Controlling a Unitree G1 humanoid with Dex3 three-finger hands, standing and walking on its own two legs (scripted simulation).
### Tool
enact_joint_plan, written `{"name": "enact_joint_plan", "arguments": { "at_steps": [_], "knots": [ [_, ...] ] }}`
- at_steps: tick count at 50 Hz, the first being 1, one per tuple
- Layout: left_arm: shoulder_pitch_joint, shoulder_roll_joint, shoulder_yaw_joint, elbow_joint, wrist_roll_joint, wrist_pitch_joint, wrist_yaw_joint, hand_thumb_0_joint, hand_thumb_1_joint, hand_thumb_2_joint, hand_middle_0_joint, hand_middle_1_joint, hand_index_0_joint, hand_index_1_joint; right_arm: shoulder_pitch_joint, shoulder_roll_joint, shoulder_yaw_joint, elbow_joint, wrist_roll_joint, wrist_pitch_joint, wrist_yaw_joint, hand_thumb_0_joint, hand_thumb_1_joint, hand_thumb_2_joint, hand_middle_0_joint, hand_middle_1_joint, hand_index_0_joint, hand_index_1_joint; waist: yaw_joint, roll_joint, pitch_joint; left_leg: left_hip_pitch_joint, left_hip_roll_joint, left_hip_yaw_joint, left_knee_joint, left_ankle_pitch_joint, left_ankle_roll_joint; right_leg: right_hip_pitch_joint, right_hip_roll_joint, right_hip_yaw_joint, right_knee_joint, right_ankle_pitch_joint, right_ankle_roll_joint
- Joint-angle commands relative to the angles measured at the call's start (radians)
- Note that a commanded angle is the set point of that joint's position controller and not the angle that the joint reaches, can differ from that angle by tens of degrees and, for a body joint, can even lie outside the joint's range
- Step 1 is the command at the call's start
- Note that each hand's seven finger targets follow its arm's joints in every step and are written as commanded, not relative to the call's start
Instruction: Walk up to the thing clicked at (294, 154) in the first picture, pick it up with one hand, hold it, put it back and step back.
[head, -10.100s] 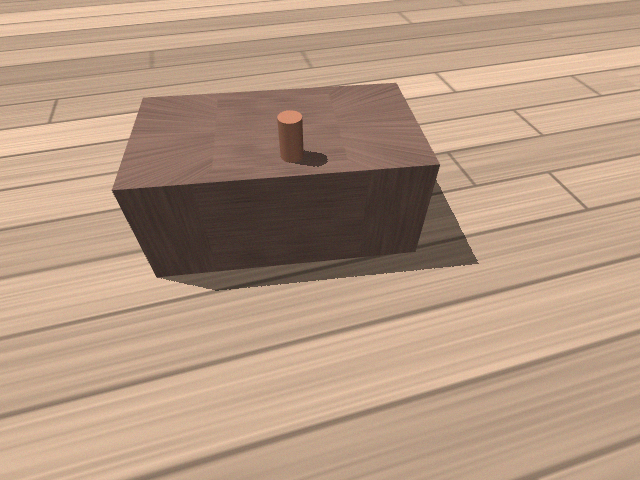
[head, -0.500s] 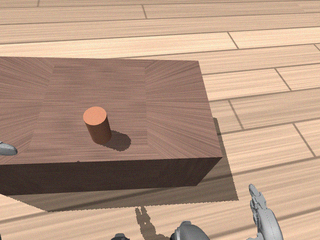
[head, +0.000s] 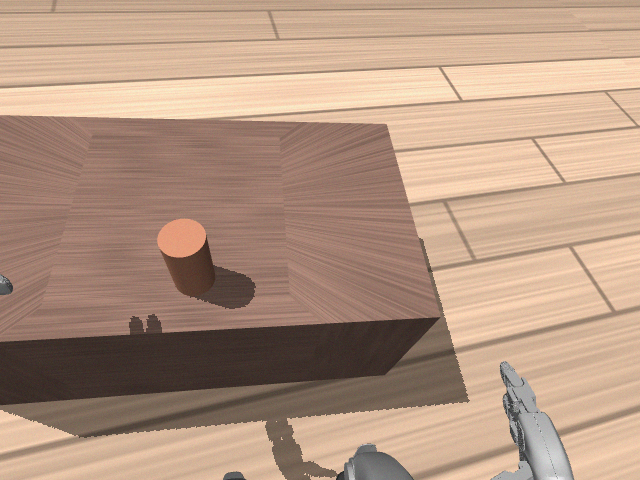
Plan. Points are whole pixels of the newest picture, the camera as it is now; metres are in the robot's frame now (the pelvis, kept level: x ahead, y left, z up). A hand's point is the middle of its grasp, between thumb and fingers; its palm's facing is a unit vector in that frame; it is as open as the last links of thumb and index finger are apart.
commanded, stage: go down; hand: left
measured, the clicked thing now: (189, 259) +0.52 +0.19 -0.19
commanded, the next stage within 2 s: approach in 0.16 s
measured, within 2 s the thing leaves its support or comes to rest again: neither
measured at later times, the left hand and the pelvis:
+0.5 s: hand (3, 222) +0.44 +0.35 +0.05, palm faces +0.19 -0.98 +0.01, open 17.7 cm; pelvis -0.02 -0.01 -0.02, yaw +0 degrees
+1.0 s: hand (154, 275) +0.48 +0.24 -0.18, palm faces +0.08 -1.00 +0.05, open 17.7 cm; pelvis -0.05 +0.00 -0.13, yaw -2 degrees
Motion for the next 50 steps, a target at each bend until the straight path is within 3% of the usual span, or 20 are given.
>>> {"name": "enact_joint_plan", "arguments": {
  "at_steps": [1,4,8,11,13,15,16,19,23,24,25,26,27,29,32,37,43,45,46,50],
  "knots": [
    [-0.303,0.409,0.057,-0.148,-0.028,-0.055,0.003,0.0,-0.556,0.094,-0.049,-0.051,-0.046,-0.06,0.042,-0.19,-0.11,-0.141,0.002,-0.048,-0.012,0.0,0.548,-0.051,0.049,0.05,0.049,0.05,0.027,0.243,-0.342,0.24,-0.001,-0.008,-0.125,0.592,-0.017,0.187,0.029,-0.016,-0.05,0.278,-0.062],
    [-0.374,0.386,0.03,-0.176,-0.029,-0.067,-0.003,0.0,-0.551,0.091,-0.046,-0.043,-0.042,-0.052,0.014,-0.177,-0.097,-0.17,0.004,-0.051,-0.005,0.0,0.551,-0.05,0.049,0.05,0.049,0.05,0.019,0.237,-0.325,0.193,-0.006,-0.003,-0.133,0.475,-0.011,0.175,0.028,-0.011,-0.051,0.222,-0.063],
    [-0.407,0.424,0.05,-0.148,-0.033,-0.081,-0.008,0.0,-0.569,0.089,-0.044,-0.047,-0.042,-0.054,0.015,-0.194,-0.109,-0.21,0.005,-0.053,-0.01,0.0,0.554,-0.049,0.049,0.05,0.049,0.05,0.008,0.202,-0.35,0.147,-0.015,0.006,-0.134,0.383,-0.004,0.208,0.027,-0.002,-0.05,0.199,-0.058],
    [-0.448,0.469,0.067,-0.17,-0.028,-0.089,-0.011,0.0,-0.571,0.087,-0.049,-0.054,-0.047,-0.06,0.025,-0.193,-0.106,-0.243,0.003,-0.048,-0.014,0.0,0.553,-0.05,0.049,0.05,0.049,0.05,0.009,0.234,-0.427,0.175,-0.019,0.013,-0.122,0.395,-0.003,0.233,0.022,0.005,-0.049,0.215,-0.057],
    [-0.429,0.46,0.063,-0.105,-0.026,-0.086,-0.014,0.0,-0.579,0.135,-0.056,-0.078,-0.038,-0.103,0.045,-0.196,-0.109,-0.228,0.002,-0.049,-0.019,0.0,0.55,-0.05,0.049,0.05,0.049,0.05,-0.01,0.202,-0.379,0.142,-0.02,0.012,-0.12,0.37,-0.001,0.222,0.024,0.004,-0.052,0.207,-0.053],
    [-0.465,0.484,0.07,-0.131,-0.028,-0.103,-0.011,0.0,-0.605,0.017,-0.067,-0.034,-0.059,-0.045,0.039,-0.18,-0.09,-0.217,0.001,-0.046,-0.018,0.0,0.558,-0.048,0.048,0.051,0.049,0.051,0.0,0.228,-0.375,0.116,-0.026,0.016,-0.11,0.353,0.001,0.213,0.019,0.012,-0.049,0.196,-0.054],
    [-0.453,0.468,0.068,-0.075,-0.03,-0.109,-0.013,0.0,-0.61,0.019,-0.064,-0.032,-0.056,-0.043,0.02,-0.19,-0.106,-0.223,0.002,-0.048,-0.021,0.0,0.559,-0.048,0.048,0.051,0.049,0.051,-0.013,0.208,-0.349,0.1,-0.024,0.014,-0.103,0.34,0.002,0.188,0.022,0.008,-0.045,0.185,-0.054],
    [-0.449,0.392,0.035,-0.027,-0.051,-0.151,-0.026,0.0,-0.611,0.024,-0.062,-0.036,-0.055,-0.047,0.002,-0.156,-0.07,-0.185,-0.001,-0.054,-0.014,0.0,0.562,-0.047,0.048,0.051,0.049,0.051,-0.022,0.204,-0.298,0.047,-0.023,0.013,-0.075,0.322,0.006,0.124,0.023,0.007,-0.021,0.167,-0.057],
    [-0.438,0.313,0.021,0.027,-0.087,-0.237,-0.044,0.0,-0.611,0.009,-0.062,-0.039,-0.059,-0.046,-0.026,-0.169,-0.069,-0.262,-0.009,-0.073,-0.012,0.0,0.57,-0.044,0.048,0.051,0.049,0.051,-0.06,0.17,-0.337,0.022,-0.018,0.004,-0.03,0.316,0.003,0.076,0.03,-0.002,0.018,0.168,-0.058],
    [-0.496,0.33,0.03,-0.052,-0.096,-0.264,-0.045,0.0,-0.611,0.012,-0.061,-0.045,-0.06,-0.051,-0.016,-0.182,-0.085,-0.277,-0.014,-0.08,-0.016,0.0,0.571,-0.043,0.048,0.051,0.049,0.051,-0.065,0.218,-0.418,0.062,-0.017,0.006,-0.009,0.36,0.0,0.079,0.029,-0.001,0.035,0.202,-0.059],
    [-0.464,0.313,0.03,0.029,-0.097,-0.273,-0.045,0.0,-0.611,0.013,-0.06,-0.041,-0.058,-0.048,0.013,-0.181,-0.081,-0.268,-0.016,-0.08,-0.014,0.0,0.565,-0.045,0.048,0.051,0.049,0.051,-0.085,0.198,-0.396,0.044,-0.016,-0.001,0.008,0.373,0.0,0.051,0.031,-0.003,0.046,0.21,-0.059],
    [-0.506,0.306,0.028,-0.038,-0.105,-0.296,-0.044,0.0,-0.611,0.017,-0.059,-0.046,-0.056,-0.053,0.0,-0.186,-0.079,-0.315,-0.018,-0.086,-0.012,0.0,0.566,-0.045,0.048,0.051,0.049,0.051,-0.081,0.202,-0.436,0.04,-0.017,-0.003,0.021,0.382,-0.003,0.052,0.032,-0.004,0.063,0.218,-0.062],
    [-0.489,0.329,0.044,-0.003,-0.105,-0.31,-0.04,0.0,-0.611,0.018,-0.059,-0.048,-0.056,-0.054,-0.005,-0.208,-0.109,-0.33,-0.018,-0.09,-0.015,0.0,0.563,-0.046,0.048,0.051,0.049,0.051,-0.097,0.206,-0.456,0.033,-0.018,-0.001,0.043,0.381,-0.001,0.046,0.031,0.0,0.078,0.226,-0.059],
    [-0.461,0.314,0.039,0.046,-0.102,-0.334,-0.029,0.0,-0.611,0.024,-0.062,-0.048,-0.056,-0.058,0.041,-0.207,-0.099,-0.317,-0.024,-0.088,-0.013,0.0,0.557,-0.047,0.048,0.051,0.049,0.051,-0.116,0.195,-0.428,-0.009,-0.017,-0.011,0.078,0.415,-0.003,-0.002,0.033,-0.005,0.113,0.252,-0.06],
    [-0.419,0.338,0.049,0.103,-0.073,-0.361,0.004,0.0,-0.611,0.033,-0.066,-0.048,-0.056,-0.062,0.09,-0.223,-0.122,-0.34,-0.035,-0.078,0.0,0.0,0.552,-0.048,0.049,0.051,0.049,0.051,-0.132,0.215,-0.421,-0.06,-0.018,-0.019,0.131,0.429,-0.004,-0.068,0.032,-0.004,0.165,0.259,-0.063],
    [-0.531,0.396,0.084,-0.038,-0.041,-0.443,0.066,0.0,-0.611,0.043,-0.069,-0.049,-0.054,-0.068,0.068,-0.214,-0.122,-0.424,-0.059,-0.083,0.025,0.0,0.53,-0.054,0.049,0.051,0.049,0.051,-0.132,0.368,-0.525,-0.057,-0.008,-0.041,0.217,0.45,-0.024,-0.198,0.037,-0.019,0.269,0.211,-0.073],
    [-0.571,0.32,0.056,-0.009,-0.006,-0.514,0.102,0.0,-0.611,0.076,-0.06,-0.064,-0.04,-0.085,0.019,-0.232,-0.146,-0.517,-0.085,-0.087,0.037,0.0,0.508,-0.062,0.049,0.05,0.049,0.05,-0.179,0.462,-0.668,-0.095,0.001,-0.058,0.33,0.546,-0.033,-0.27,0.041,-0.017,0.397,0.276,-0.082],
    [-0.586,0.297,0.024,0.005,0.016,-0.518,0.112,0.0,-0.611,0.074,-0.062,-0.07,-0.044,-0.09,0.033,-0.238,-0.154,-0.553,-0.087,-0.079,0.042,0.0,0.507,-0.061,0.049,0.05,0.049,0.05,-0.197,0.455,-0.665,-0.166,-0.007,-0.049,0.353,0.46,-0.025,-0.281,0.037,-0.009,0.419,0.252,-0.081],
    [-0.565,0.336,0.046,0.042,0.03,-0.517,0.128,0.0,-0.611,0.074,-0.062,-0.075,-0.045,-0.095,0.059,-0.251,-0.174,-0.531,-0.091,-0.071,0.043,0.0,0.505,-0.061,0.049,0.05,0.049,0.05,-0.199,0.461,-0.631,-0.22,-0.007,-0.047,0.36,0.423,-0.024,-0.301,0.038,-0.012,0.434,0.231,-0.081],
    [-0.563,0.34,0.052,0.048,0.056,-0.53,0.178,0.0,-0.611,0.044,-0.05,-0.073,-0.053,-0.073,0.125,-0.262,-0.199,-0.621,-0.093,-0.056,0.061,0.0,0.526,-0.053,0.049,0.05,0.049,0.05,-0.225,0.445,-0.612,-0.307,-0.012,-0.051,0.402,0.339,-0.018,-0.358,0.043,-0.021,0.482,0.178,-0.078]
  ]
}}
